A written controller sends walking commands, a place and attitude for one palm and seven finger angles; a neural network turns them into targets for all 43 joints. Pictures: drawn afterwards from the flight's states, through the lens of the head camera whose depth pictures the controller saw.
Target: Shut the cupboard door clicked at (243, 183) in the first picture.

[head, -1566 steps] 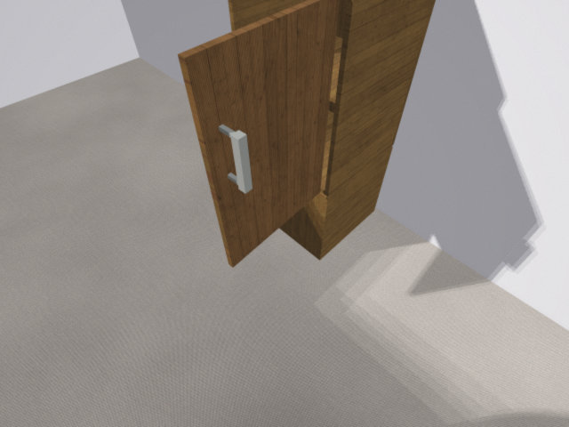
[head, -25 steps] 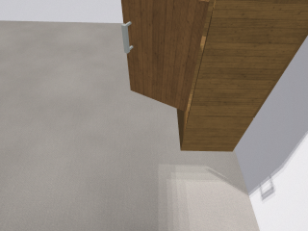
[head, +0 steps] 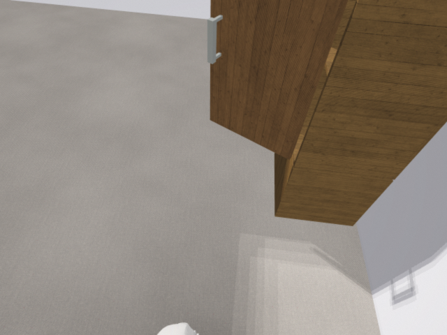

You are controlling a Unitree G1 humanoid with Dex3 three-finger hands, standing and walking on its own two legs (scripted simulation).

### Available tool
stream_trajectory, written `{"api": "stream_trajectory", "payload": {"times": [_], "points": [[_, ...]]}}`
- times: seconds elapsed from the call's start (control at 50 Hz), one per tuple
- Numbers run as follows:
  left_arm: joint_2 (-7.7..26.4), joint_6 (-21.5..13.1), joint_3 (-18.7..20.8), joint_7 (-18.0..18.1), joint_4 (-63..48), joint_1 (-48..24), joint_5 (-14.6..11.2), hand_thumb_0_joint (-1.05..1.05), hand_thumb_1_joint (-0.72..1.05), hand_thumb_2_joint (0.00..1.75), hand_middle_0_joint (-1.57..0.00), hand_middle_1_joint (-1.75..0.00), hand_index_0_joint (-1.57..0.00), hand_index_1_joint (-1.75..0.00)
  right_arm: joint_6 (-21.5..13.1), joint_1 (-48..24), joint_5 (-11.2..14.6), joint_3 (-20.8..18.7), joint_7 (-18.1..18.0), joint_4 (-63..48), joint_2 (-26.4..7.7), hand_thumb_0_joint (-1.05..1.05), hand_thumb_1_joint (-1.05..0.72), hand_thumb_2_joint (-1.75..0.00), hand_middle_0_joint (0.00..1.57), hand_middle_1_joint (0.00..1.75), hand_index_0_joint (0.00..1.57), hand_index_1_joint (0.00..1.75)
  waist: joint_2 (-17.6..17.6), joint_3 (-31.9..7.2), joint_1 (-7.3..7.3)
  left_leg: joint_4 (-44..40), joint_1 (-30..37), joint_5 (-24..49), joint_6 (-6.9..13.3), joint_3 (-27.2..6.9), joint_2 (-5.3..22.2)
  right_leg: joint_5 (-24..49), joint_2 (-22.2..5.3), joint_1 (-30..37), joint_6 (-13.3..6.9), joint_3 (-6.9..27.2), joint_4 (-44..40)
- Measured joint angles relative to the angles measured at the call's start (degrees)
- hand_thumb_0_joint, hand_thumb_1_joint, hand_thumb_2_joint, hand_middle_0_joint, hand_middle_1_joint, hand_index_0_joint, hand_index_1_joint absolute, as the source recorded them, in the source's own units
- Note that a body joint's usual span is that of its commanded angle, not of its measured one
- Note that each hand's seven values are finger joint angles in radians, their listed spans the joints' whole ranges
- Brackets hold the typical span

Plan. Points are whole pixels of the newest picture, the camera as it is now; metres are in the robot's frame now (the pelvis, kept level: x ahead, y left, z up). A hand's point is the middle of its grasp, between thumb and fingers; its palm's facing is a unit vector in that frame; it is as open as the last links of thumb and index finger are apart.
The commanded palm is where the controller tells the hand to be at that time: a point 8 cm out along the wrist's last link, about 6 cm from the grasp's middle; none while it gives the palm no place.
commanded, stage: walk to a spot facing it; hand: left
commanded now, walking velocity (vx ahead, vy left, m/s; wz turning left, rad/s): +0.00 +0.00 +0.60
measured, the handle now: (215, 39) +0.95 +0.06 +0.05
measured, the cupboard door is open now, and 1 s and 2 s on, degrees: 62 62 62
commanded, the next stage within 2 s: turn to face it in 1.88 s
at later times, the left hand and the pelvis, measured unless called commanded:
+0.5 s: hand out of the picture +0.06 +0.22 -0.14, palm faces +0.26 -0.92 -0.29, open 7.4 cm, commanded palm none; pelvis +0.00 -0.02 +0.02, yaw +17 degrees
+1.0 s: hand out of the picture -0.10 +0.16 -0.17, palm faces +0.61 -0.75 -0.26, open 7.4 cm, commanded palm none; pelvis +0.03 -0.02 +0.00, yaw +38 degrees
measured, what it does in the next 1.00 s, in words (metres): steps on the spot, turning left: right foot, then left foot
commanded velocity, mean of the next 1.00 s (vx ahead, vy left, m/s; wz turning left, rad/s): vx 0.05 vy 0.00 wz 0.60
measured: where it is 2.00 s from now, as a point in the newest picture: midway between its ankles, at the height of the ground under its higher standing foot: (159, 314)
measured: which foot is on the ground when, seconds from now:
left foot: down 0.00-0.54, up 0.56-0.92, down 0.94-1.00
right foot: down 0.00-0.04, up 0.06-0.52, down 0.54-0.94, up 0.96-1.00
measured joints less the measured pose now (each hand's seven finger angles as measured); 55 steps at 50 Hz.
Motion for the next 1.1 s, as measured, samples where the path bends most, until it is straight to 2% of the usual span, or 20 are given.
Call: {"api": "stream_trajectory", "payload": {"times": [0.04, 0.06, 0.12, 0.2, 0.28, 0.36, 0.46, 0.52, 0.54, 0.56, 0.6, 0.64, 0.7, 0.76, 0.84, 0.9, 0.94, 0.96, 1.02, 1.1], "points": [[0.82, 0.16, 0.41, -0.14, -0.88, -0.26, -0.10, 0.00, 0.91, 0.89, -0.21, -0.30, -0.20, -0.30, -0.26, 0.18, -0.11, -0.12, 0.33, -1.56, -0.28, 0.00, -0.90, -0.90, 0.20, 0.30, 0.20, 0.30, -1.21, 0.62, -0.29, -4.29, 1.62, 4.69, 0.22, 1.11, 0.01, -2.21, -1.85, -1.48, 0.71, -1.14, 4.68], [1.09, 0.39, 0.60, -0.28, -1.32, -0.75, -0.46, 0.00, 0.91, 0.89, -0.21, -0.30, -0.20, -0.30, -0.83, 0.09, -0.33, -0.21, 0.41, -2.40, -0.68, 0.00, -0.90, -0.90, 0.20, 0.30, 0.20, 0.30, -1.45, 0.95, -0.50, -5.00, 1.40, 6.94, 2.33, 1.18, -0.66, -2.71, -3.02, -4.00, 1.07, -1.39, 9.79], [2.03, 1.73, 0.75, -0.34, -3.04, -3.53, -1.02, 0.00, 0.91, 0.89, -0.21, -0.30, -0.20, -0.30, -1.87, -1.20, -0.39, -0.32, 0.21, -4.01, -1.59, 0.00, -0.90, -0.90, 0.20, 0.30, 0.20, 0.30, -1.23, 2.40, -0.59, -5.42, 0.66, 6.65, 4.56, 0.57, -2.22, -7.18, -2.55, -13.64, 1.32, 4.44, 27.11], [3.13, 1.95, 1.49, -0.95, -5.75, -7.39, -0.56, 0.01, 0.91, 0.89, -0.20, -0.30, -0.20, -0.30, -1.94, -1.92, -0.80, -0.30, -0.10, -5.62, -2.59, 0.00, -0.90, -0.90, 0.20, 0.30, 0.20, 0.30, 0.39, 1.99, -0.82, -12.70, 1.30, 11.20, 4.26, -1.98, -3.40, -0.14, -2.16, -22.46, 1.92, 8.68, 33.73], [4.54, 1.16, 1.97, -1.29, -8.69, -9.82, -0.33, 0.01, 0.91, 0.89, -0.20, -0.30, -0.20, -0.30, -1.94, -2.50, -0.80, -0.43, 0.08, -6.46, -3.00, 0.00, -0.90, -0.90, 0.20, 0.30, 0.20, 0.30, 1.13, 0.79, -0.58, -18.68, 1.73, 15.33, 4.09, -4.93, -3.92, 4.77, -2.30, -25.87, 2.97, 10.94, 30.90], [5.68, 1.21, 2.08, -1.35, -10.22, -11.00, -0.16, 0.00, 0.91, 0.89, -0.20, -0.30, -0.20, -0.30, -1.73, -3.05, -0.73, -0.93, 0.46, -7.39, -3.22, 0.00, -0.90, -0.90, 0.20, 0.30, 0.21, 0.30, 1.03, -0.48, -0.73, -21.26, 1.43, 17.32, 3.23, -7.91, -4.41, 5.65, -1.78, -25.40, 3.82, 11.82, 26.25], [5.49, 1.54, 1.37, -1.34, -11.09, -11.26, -0.40, 0.00, 0.91, 0.89, -0.20, -0.30, -0.20, -0.30, -1.14, -3.65, -0.85, -1.90, 0.84, -8.65, -4.32, 0.00, -0.90, -0.90, 0.20, 0.30, 0.21, 0.30, 1.83, -1.19, -1.26, -21.50, 0.16, 18.27, 1.71, -12.06, -5.32, 3.20, 0.34, -21.08, 3.68, 11.76, 16.49], [4.95, 1.13, 0.73, -1.41, -11.80, -9.91, -0.68, 0.00, 0.91, 0.89, -0.20, -0.30, -0.20, -0.30, -0.36, -3.86, -0.71, -2.64, 0.91, -9.30, -5.20, 0.00, -0.90, -0.90, 0.20, 0.30, 0.21, 0.30, 2.42, -1.63, -1.05, -19.91, -1.33, 17.98, 0.29, -14.36, -6.45, 4.82, 1.66, -15.53, 2.71, 11.17, 4.67], [5.29, 0.69, 0.55, -1.45, -12.40, -8.74, -0.53, 0.00, 0.91, 0.89, -0.20, -0.30, -0.20, -0.30, -0.07, -3.70, -0.43, -2.92, 0.95, -9.60, -5.16, 0.00, -0.90, -0.90, 0.20, 0.30, 0.21, 0.30, 1.34, -2.28, -0.62, -17.20, -3.00, 14.96, -0.32, -13.98, -7.66, 5.08, 0.85, -13.20, 1.47, 11.82, -1.37], [4.82, 0.39, 0.49, -1.18, -12.11, -8.17, -0.23, 0.00, 0.91, 0.89, -0.20, -0.30, -0.20, -0.30, 0.12, -4.24, -0.29, -3.37, 0.94, -9.45, -5.62, 0.00, -0.90, -0.90, 0.20, 0.30, 0.21, 0.30, 1.79, -2.06, -0.02, -11.39, -5.39, 9.01, -1.19, -13.44, -7.81, 6.85, 0.91, -13.39, 0.72, 11.64, -1.87], [3.40, 0.97, -0.23, -0.72, -11.03, -7.16, -0.14, 0.00, 0.91, 0.89, -0.20, -0.30, -0.20, -0.30, 0.46, -4.94, -0.53, -4.11, 1.12, -9.54, -6.84, 0.00, -0.90, -0.90, 0.20, 0.30, 0.20, 0.30, 3.64, -1.01, -0.22, 3.18, -9.71, 2.13, -1.82, -11.94, -7.70, 7.74, 0.85, -12.78, 0.27, 9.77, -1.24], [2.42, 1.21, -0.49, -0.54, -10.19, -5.76, -0.31, 0.00, 0.91, 0.89, -0.20, -0.30, -0.20, -0.30, 0.44, -4.99, -0.70, -4.26, 1.48, -9.97, -7.35, 0.00, -0.90, -0.90, 0.20, 0.30, 0.20, 0.30, 4.08, -0.32, -0.51, 13.69, -11.76, 1.15, -2.61, -8.98, -6.53, 7.99, -0.05, -11.31, 0.23, 8.38, -2.41], [1.83, 0.60, -0.63, -0.42, -9.56, -4.11, -0.45, 0.01, 0.91, 0.89, -0.21, -0.30, -0.20, -0.30, 0.38, -4.89, -0.41, -3.69, 1.99, -10.42, -6.97, 0.00, -0.91, -0.90, 0.20, 0.30, 0.20, 0.30, 2.95, 0.75, -0.98, 18.84, -10.78, 1.55, -3.68, -5.59, -3.97, 7.73, -1.89, -9.59, 0.17, 6.40, -3.38], [1.52, -0.08, -0.62, -0.48, -9.76, -3.19, -0.39, 0.01, 0.91, 0.89, -0.21, -0.30, -0.20, -0.30, 0.74, -4.98, -0.27, -2.85, 2.22, -10.23, -6.21, 0.00, -0.91, -0.90, 0.19, 0.30, 0.20, 0.30, 1.59, 1.59, -0.73, 14.41, -7.18, 0.50, -4.02, -3.55, -1.77, 6.54, -3.72, -8.50, 0.25, 3.76, -2.94], [1.52, -0.69, -0.44, -0.70, -10.35, -2.05, -0.13, 0.01, 0.91, 0.89, -0.21, -0.30, -0.20, -0.30, 1.19, -6.74, -0.16, -1.83, 2.43, -9.62, -5.41, 0.00, -0.91, -0.90, 0.19, 0.30, 0.20, 0.30, 0.46, 2.49, 0.75, 4.63, -2.11, -1.03, -3.46, -1.56, -0.21, 4.17, -5.44, -7.85, 0.78, 0.05, -0.75], [2.36, -0.75, 0.04, -0.88, -10.13, -0.99, 0.00, 0.01, 0.90, 0.89, -0.21, -0.30, -0.20, -0.30, 0.69, -8.68, 0.01, -1.20, 2.51, -10.14, -4.82, 0.01, -0.91, -0.90, 0.19, 0.30, 0.20, 0.30, -0.86, 2.79, 1.85, -4.27, 1.95, -0.24, -2.30, 0.35, -0.39, 1.71, -6.79, -8.03, 1.61, -2.34, 2.33], [3.25, -0.68, 0.37, -1.18, -9.78, 0.41, -0.34, 0.00, 0.90, 0.89, -0.21, -0.30, -0.20, -0.30, -0.50, -9.41, -0.15, -0.76, 2.69, -11.24, -4.86, 0.01, -0.90, -0.90, 0.20, 0.30, 0.20, 0.30, -1.62, 2.18, 2.18, -12.23, 5.73, 5.47, -0.65, 1.31, -0.90, -0.73, -7.88, -9.55, 2.39, -3.36, 7.43], [3.98, -0.33, 0.58, -1.42, -9.22, 0.53, -0.56, 0.00, 0.90, 0.89, -0.21, -0.30, -0.20, -0.30, -1.39, -9.87, -0.36, -0.74, 2.64, -11.57, -4.59, 0.00, -0.90, -0.90, 0.20, 0.30, 0.20, 0.30, -2.54, 2.16, 2.15, -11.37, 5.40, 5.68, 0.20, 1.20, -1.53, -2.77, -8.36, -11.68, 2.86, -2.01, 13.26], [5.41, 1.75, 0.98, -1.69, -7.71, -0.08, -0.43, 0.01, 0.91, 0.89, -0.21, -0.30, -0.20, -0.30, -3.13, -9.27, -0.45, -0.11, 2.14, -12.40, -4.07, 0.00, -0.90, -0.90, 0.20, 0.30, 0.20, 0.30, -3.39, 1.47, 2.38, -9.59, 6.27, 2.05, 1.13, 0.08, -2.00, -6.71, -6.17, -18.48, 3.12, 3.57, 29.21], [5.68, 1.83, 1.31, -2.89, -8.12, -2.65, -0.35, 0.01, 0.91, 0.89, -0.20, -0.30, -0.20, -0.30, -3.98, -5.84, -0.72, 0.11, 1.04, -12.16, -4.10, 0.00, -0.90, -0.90, 0.20, 0.30, 0.20, 0.30, -1.86, 0.08, 1.61, -14.53, 10.18, 3.25, 0.69, -3.08, -1.90, -0.73, -5.11, -24.59, 3.68, 6.47, 32.76]]}}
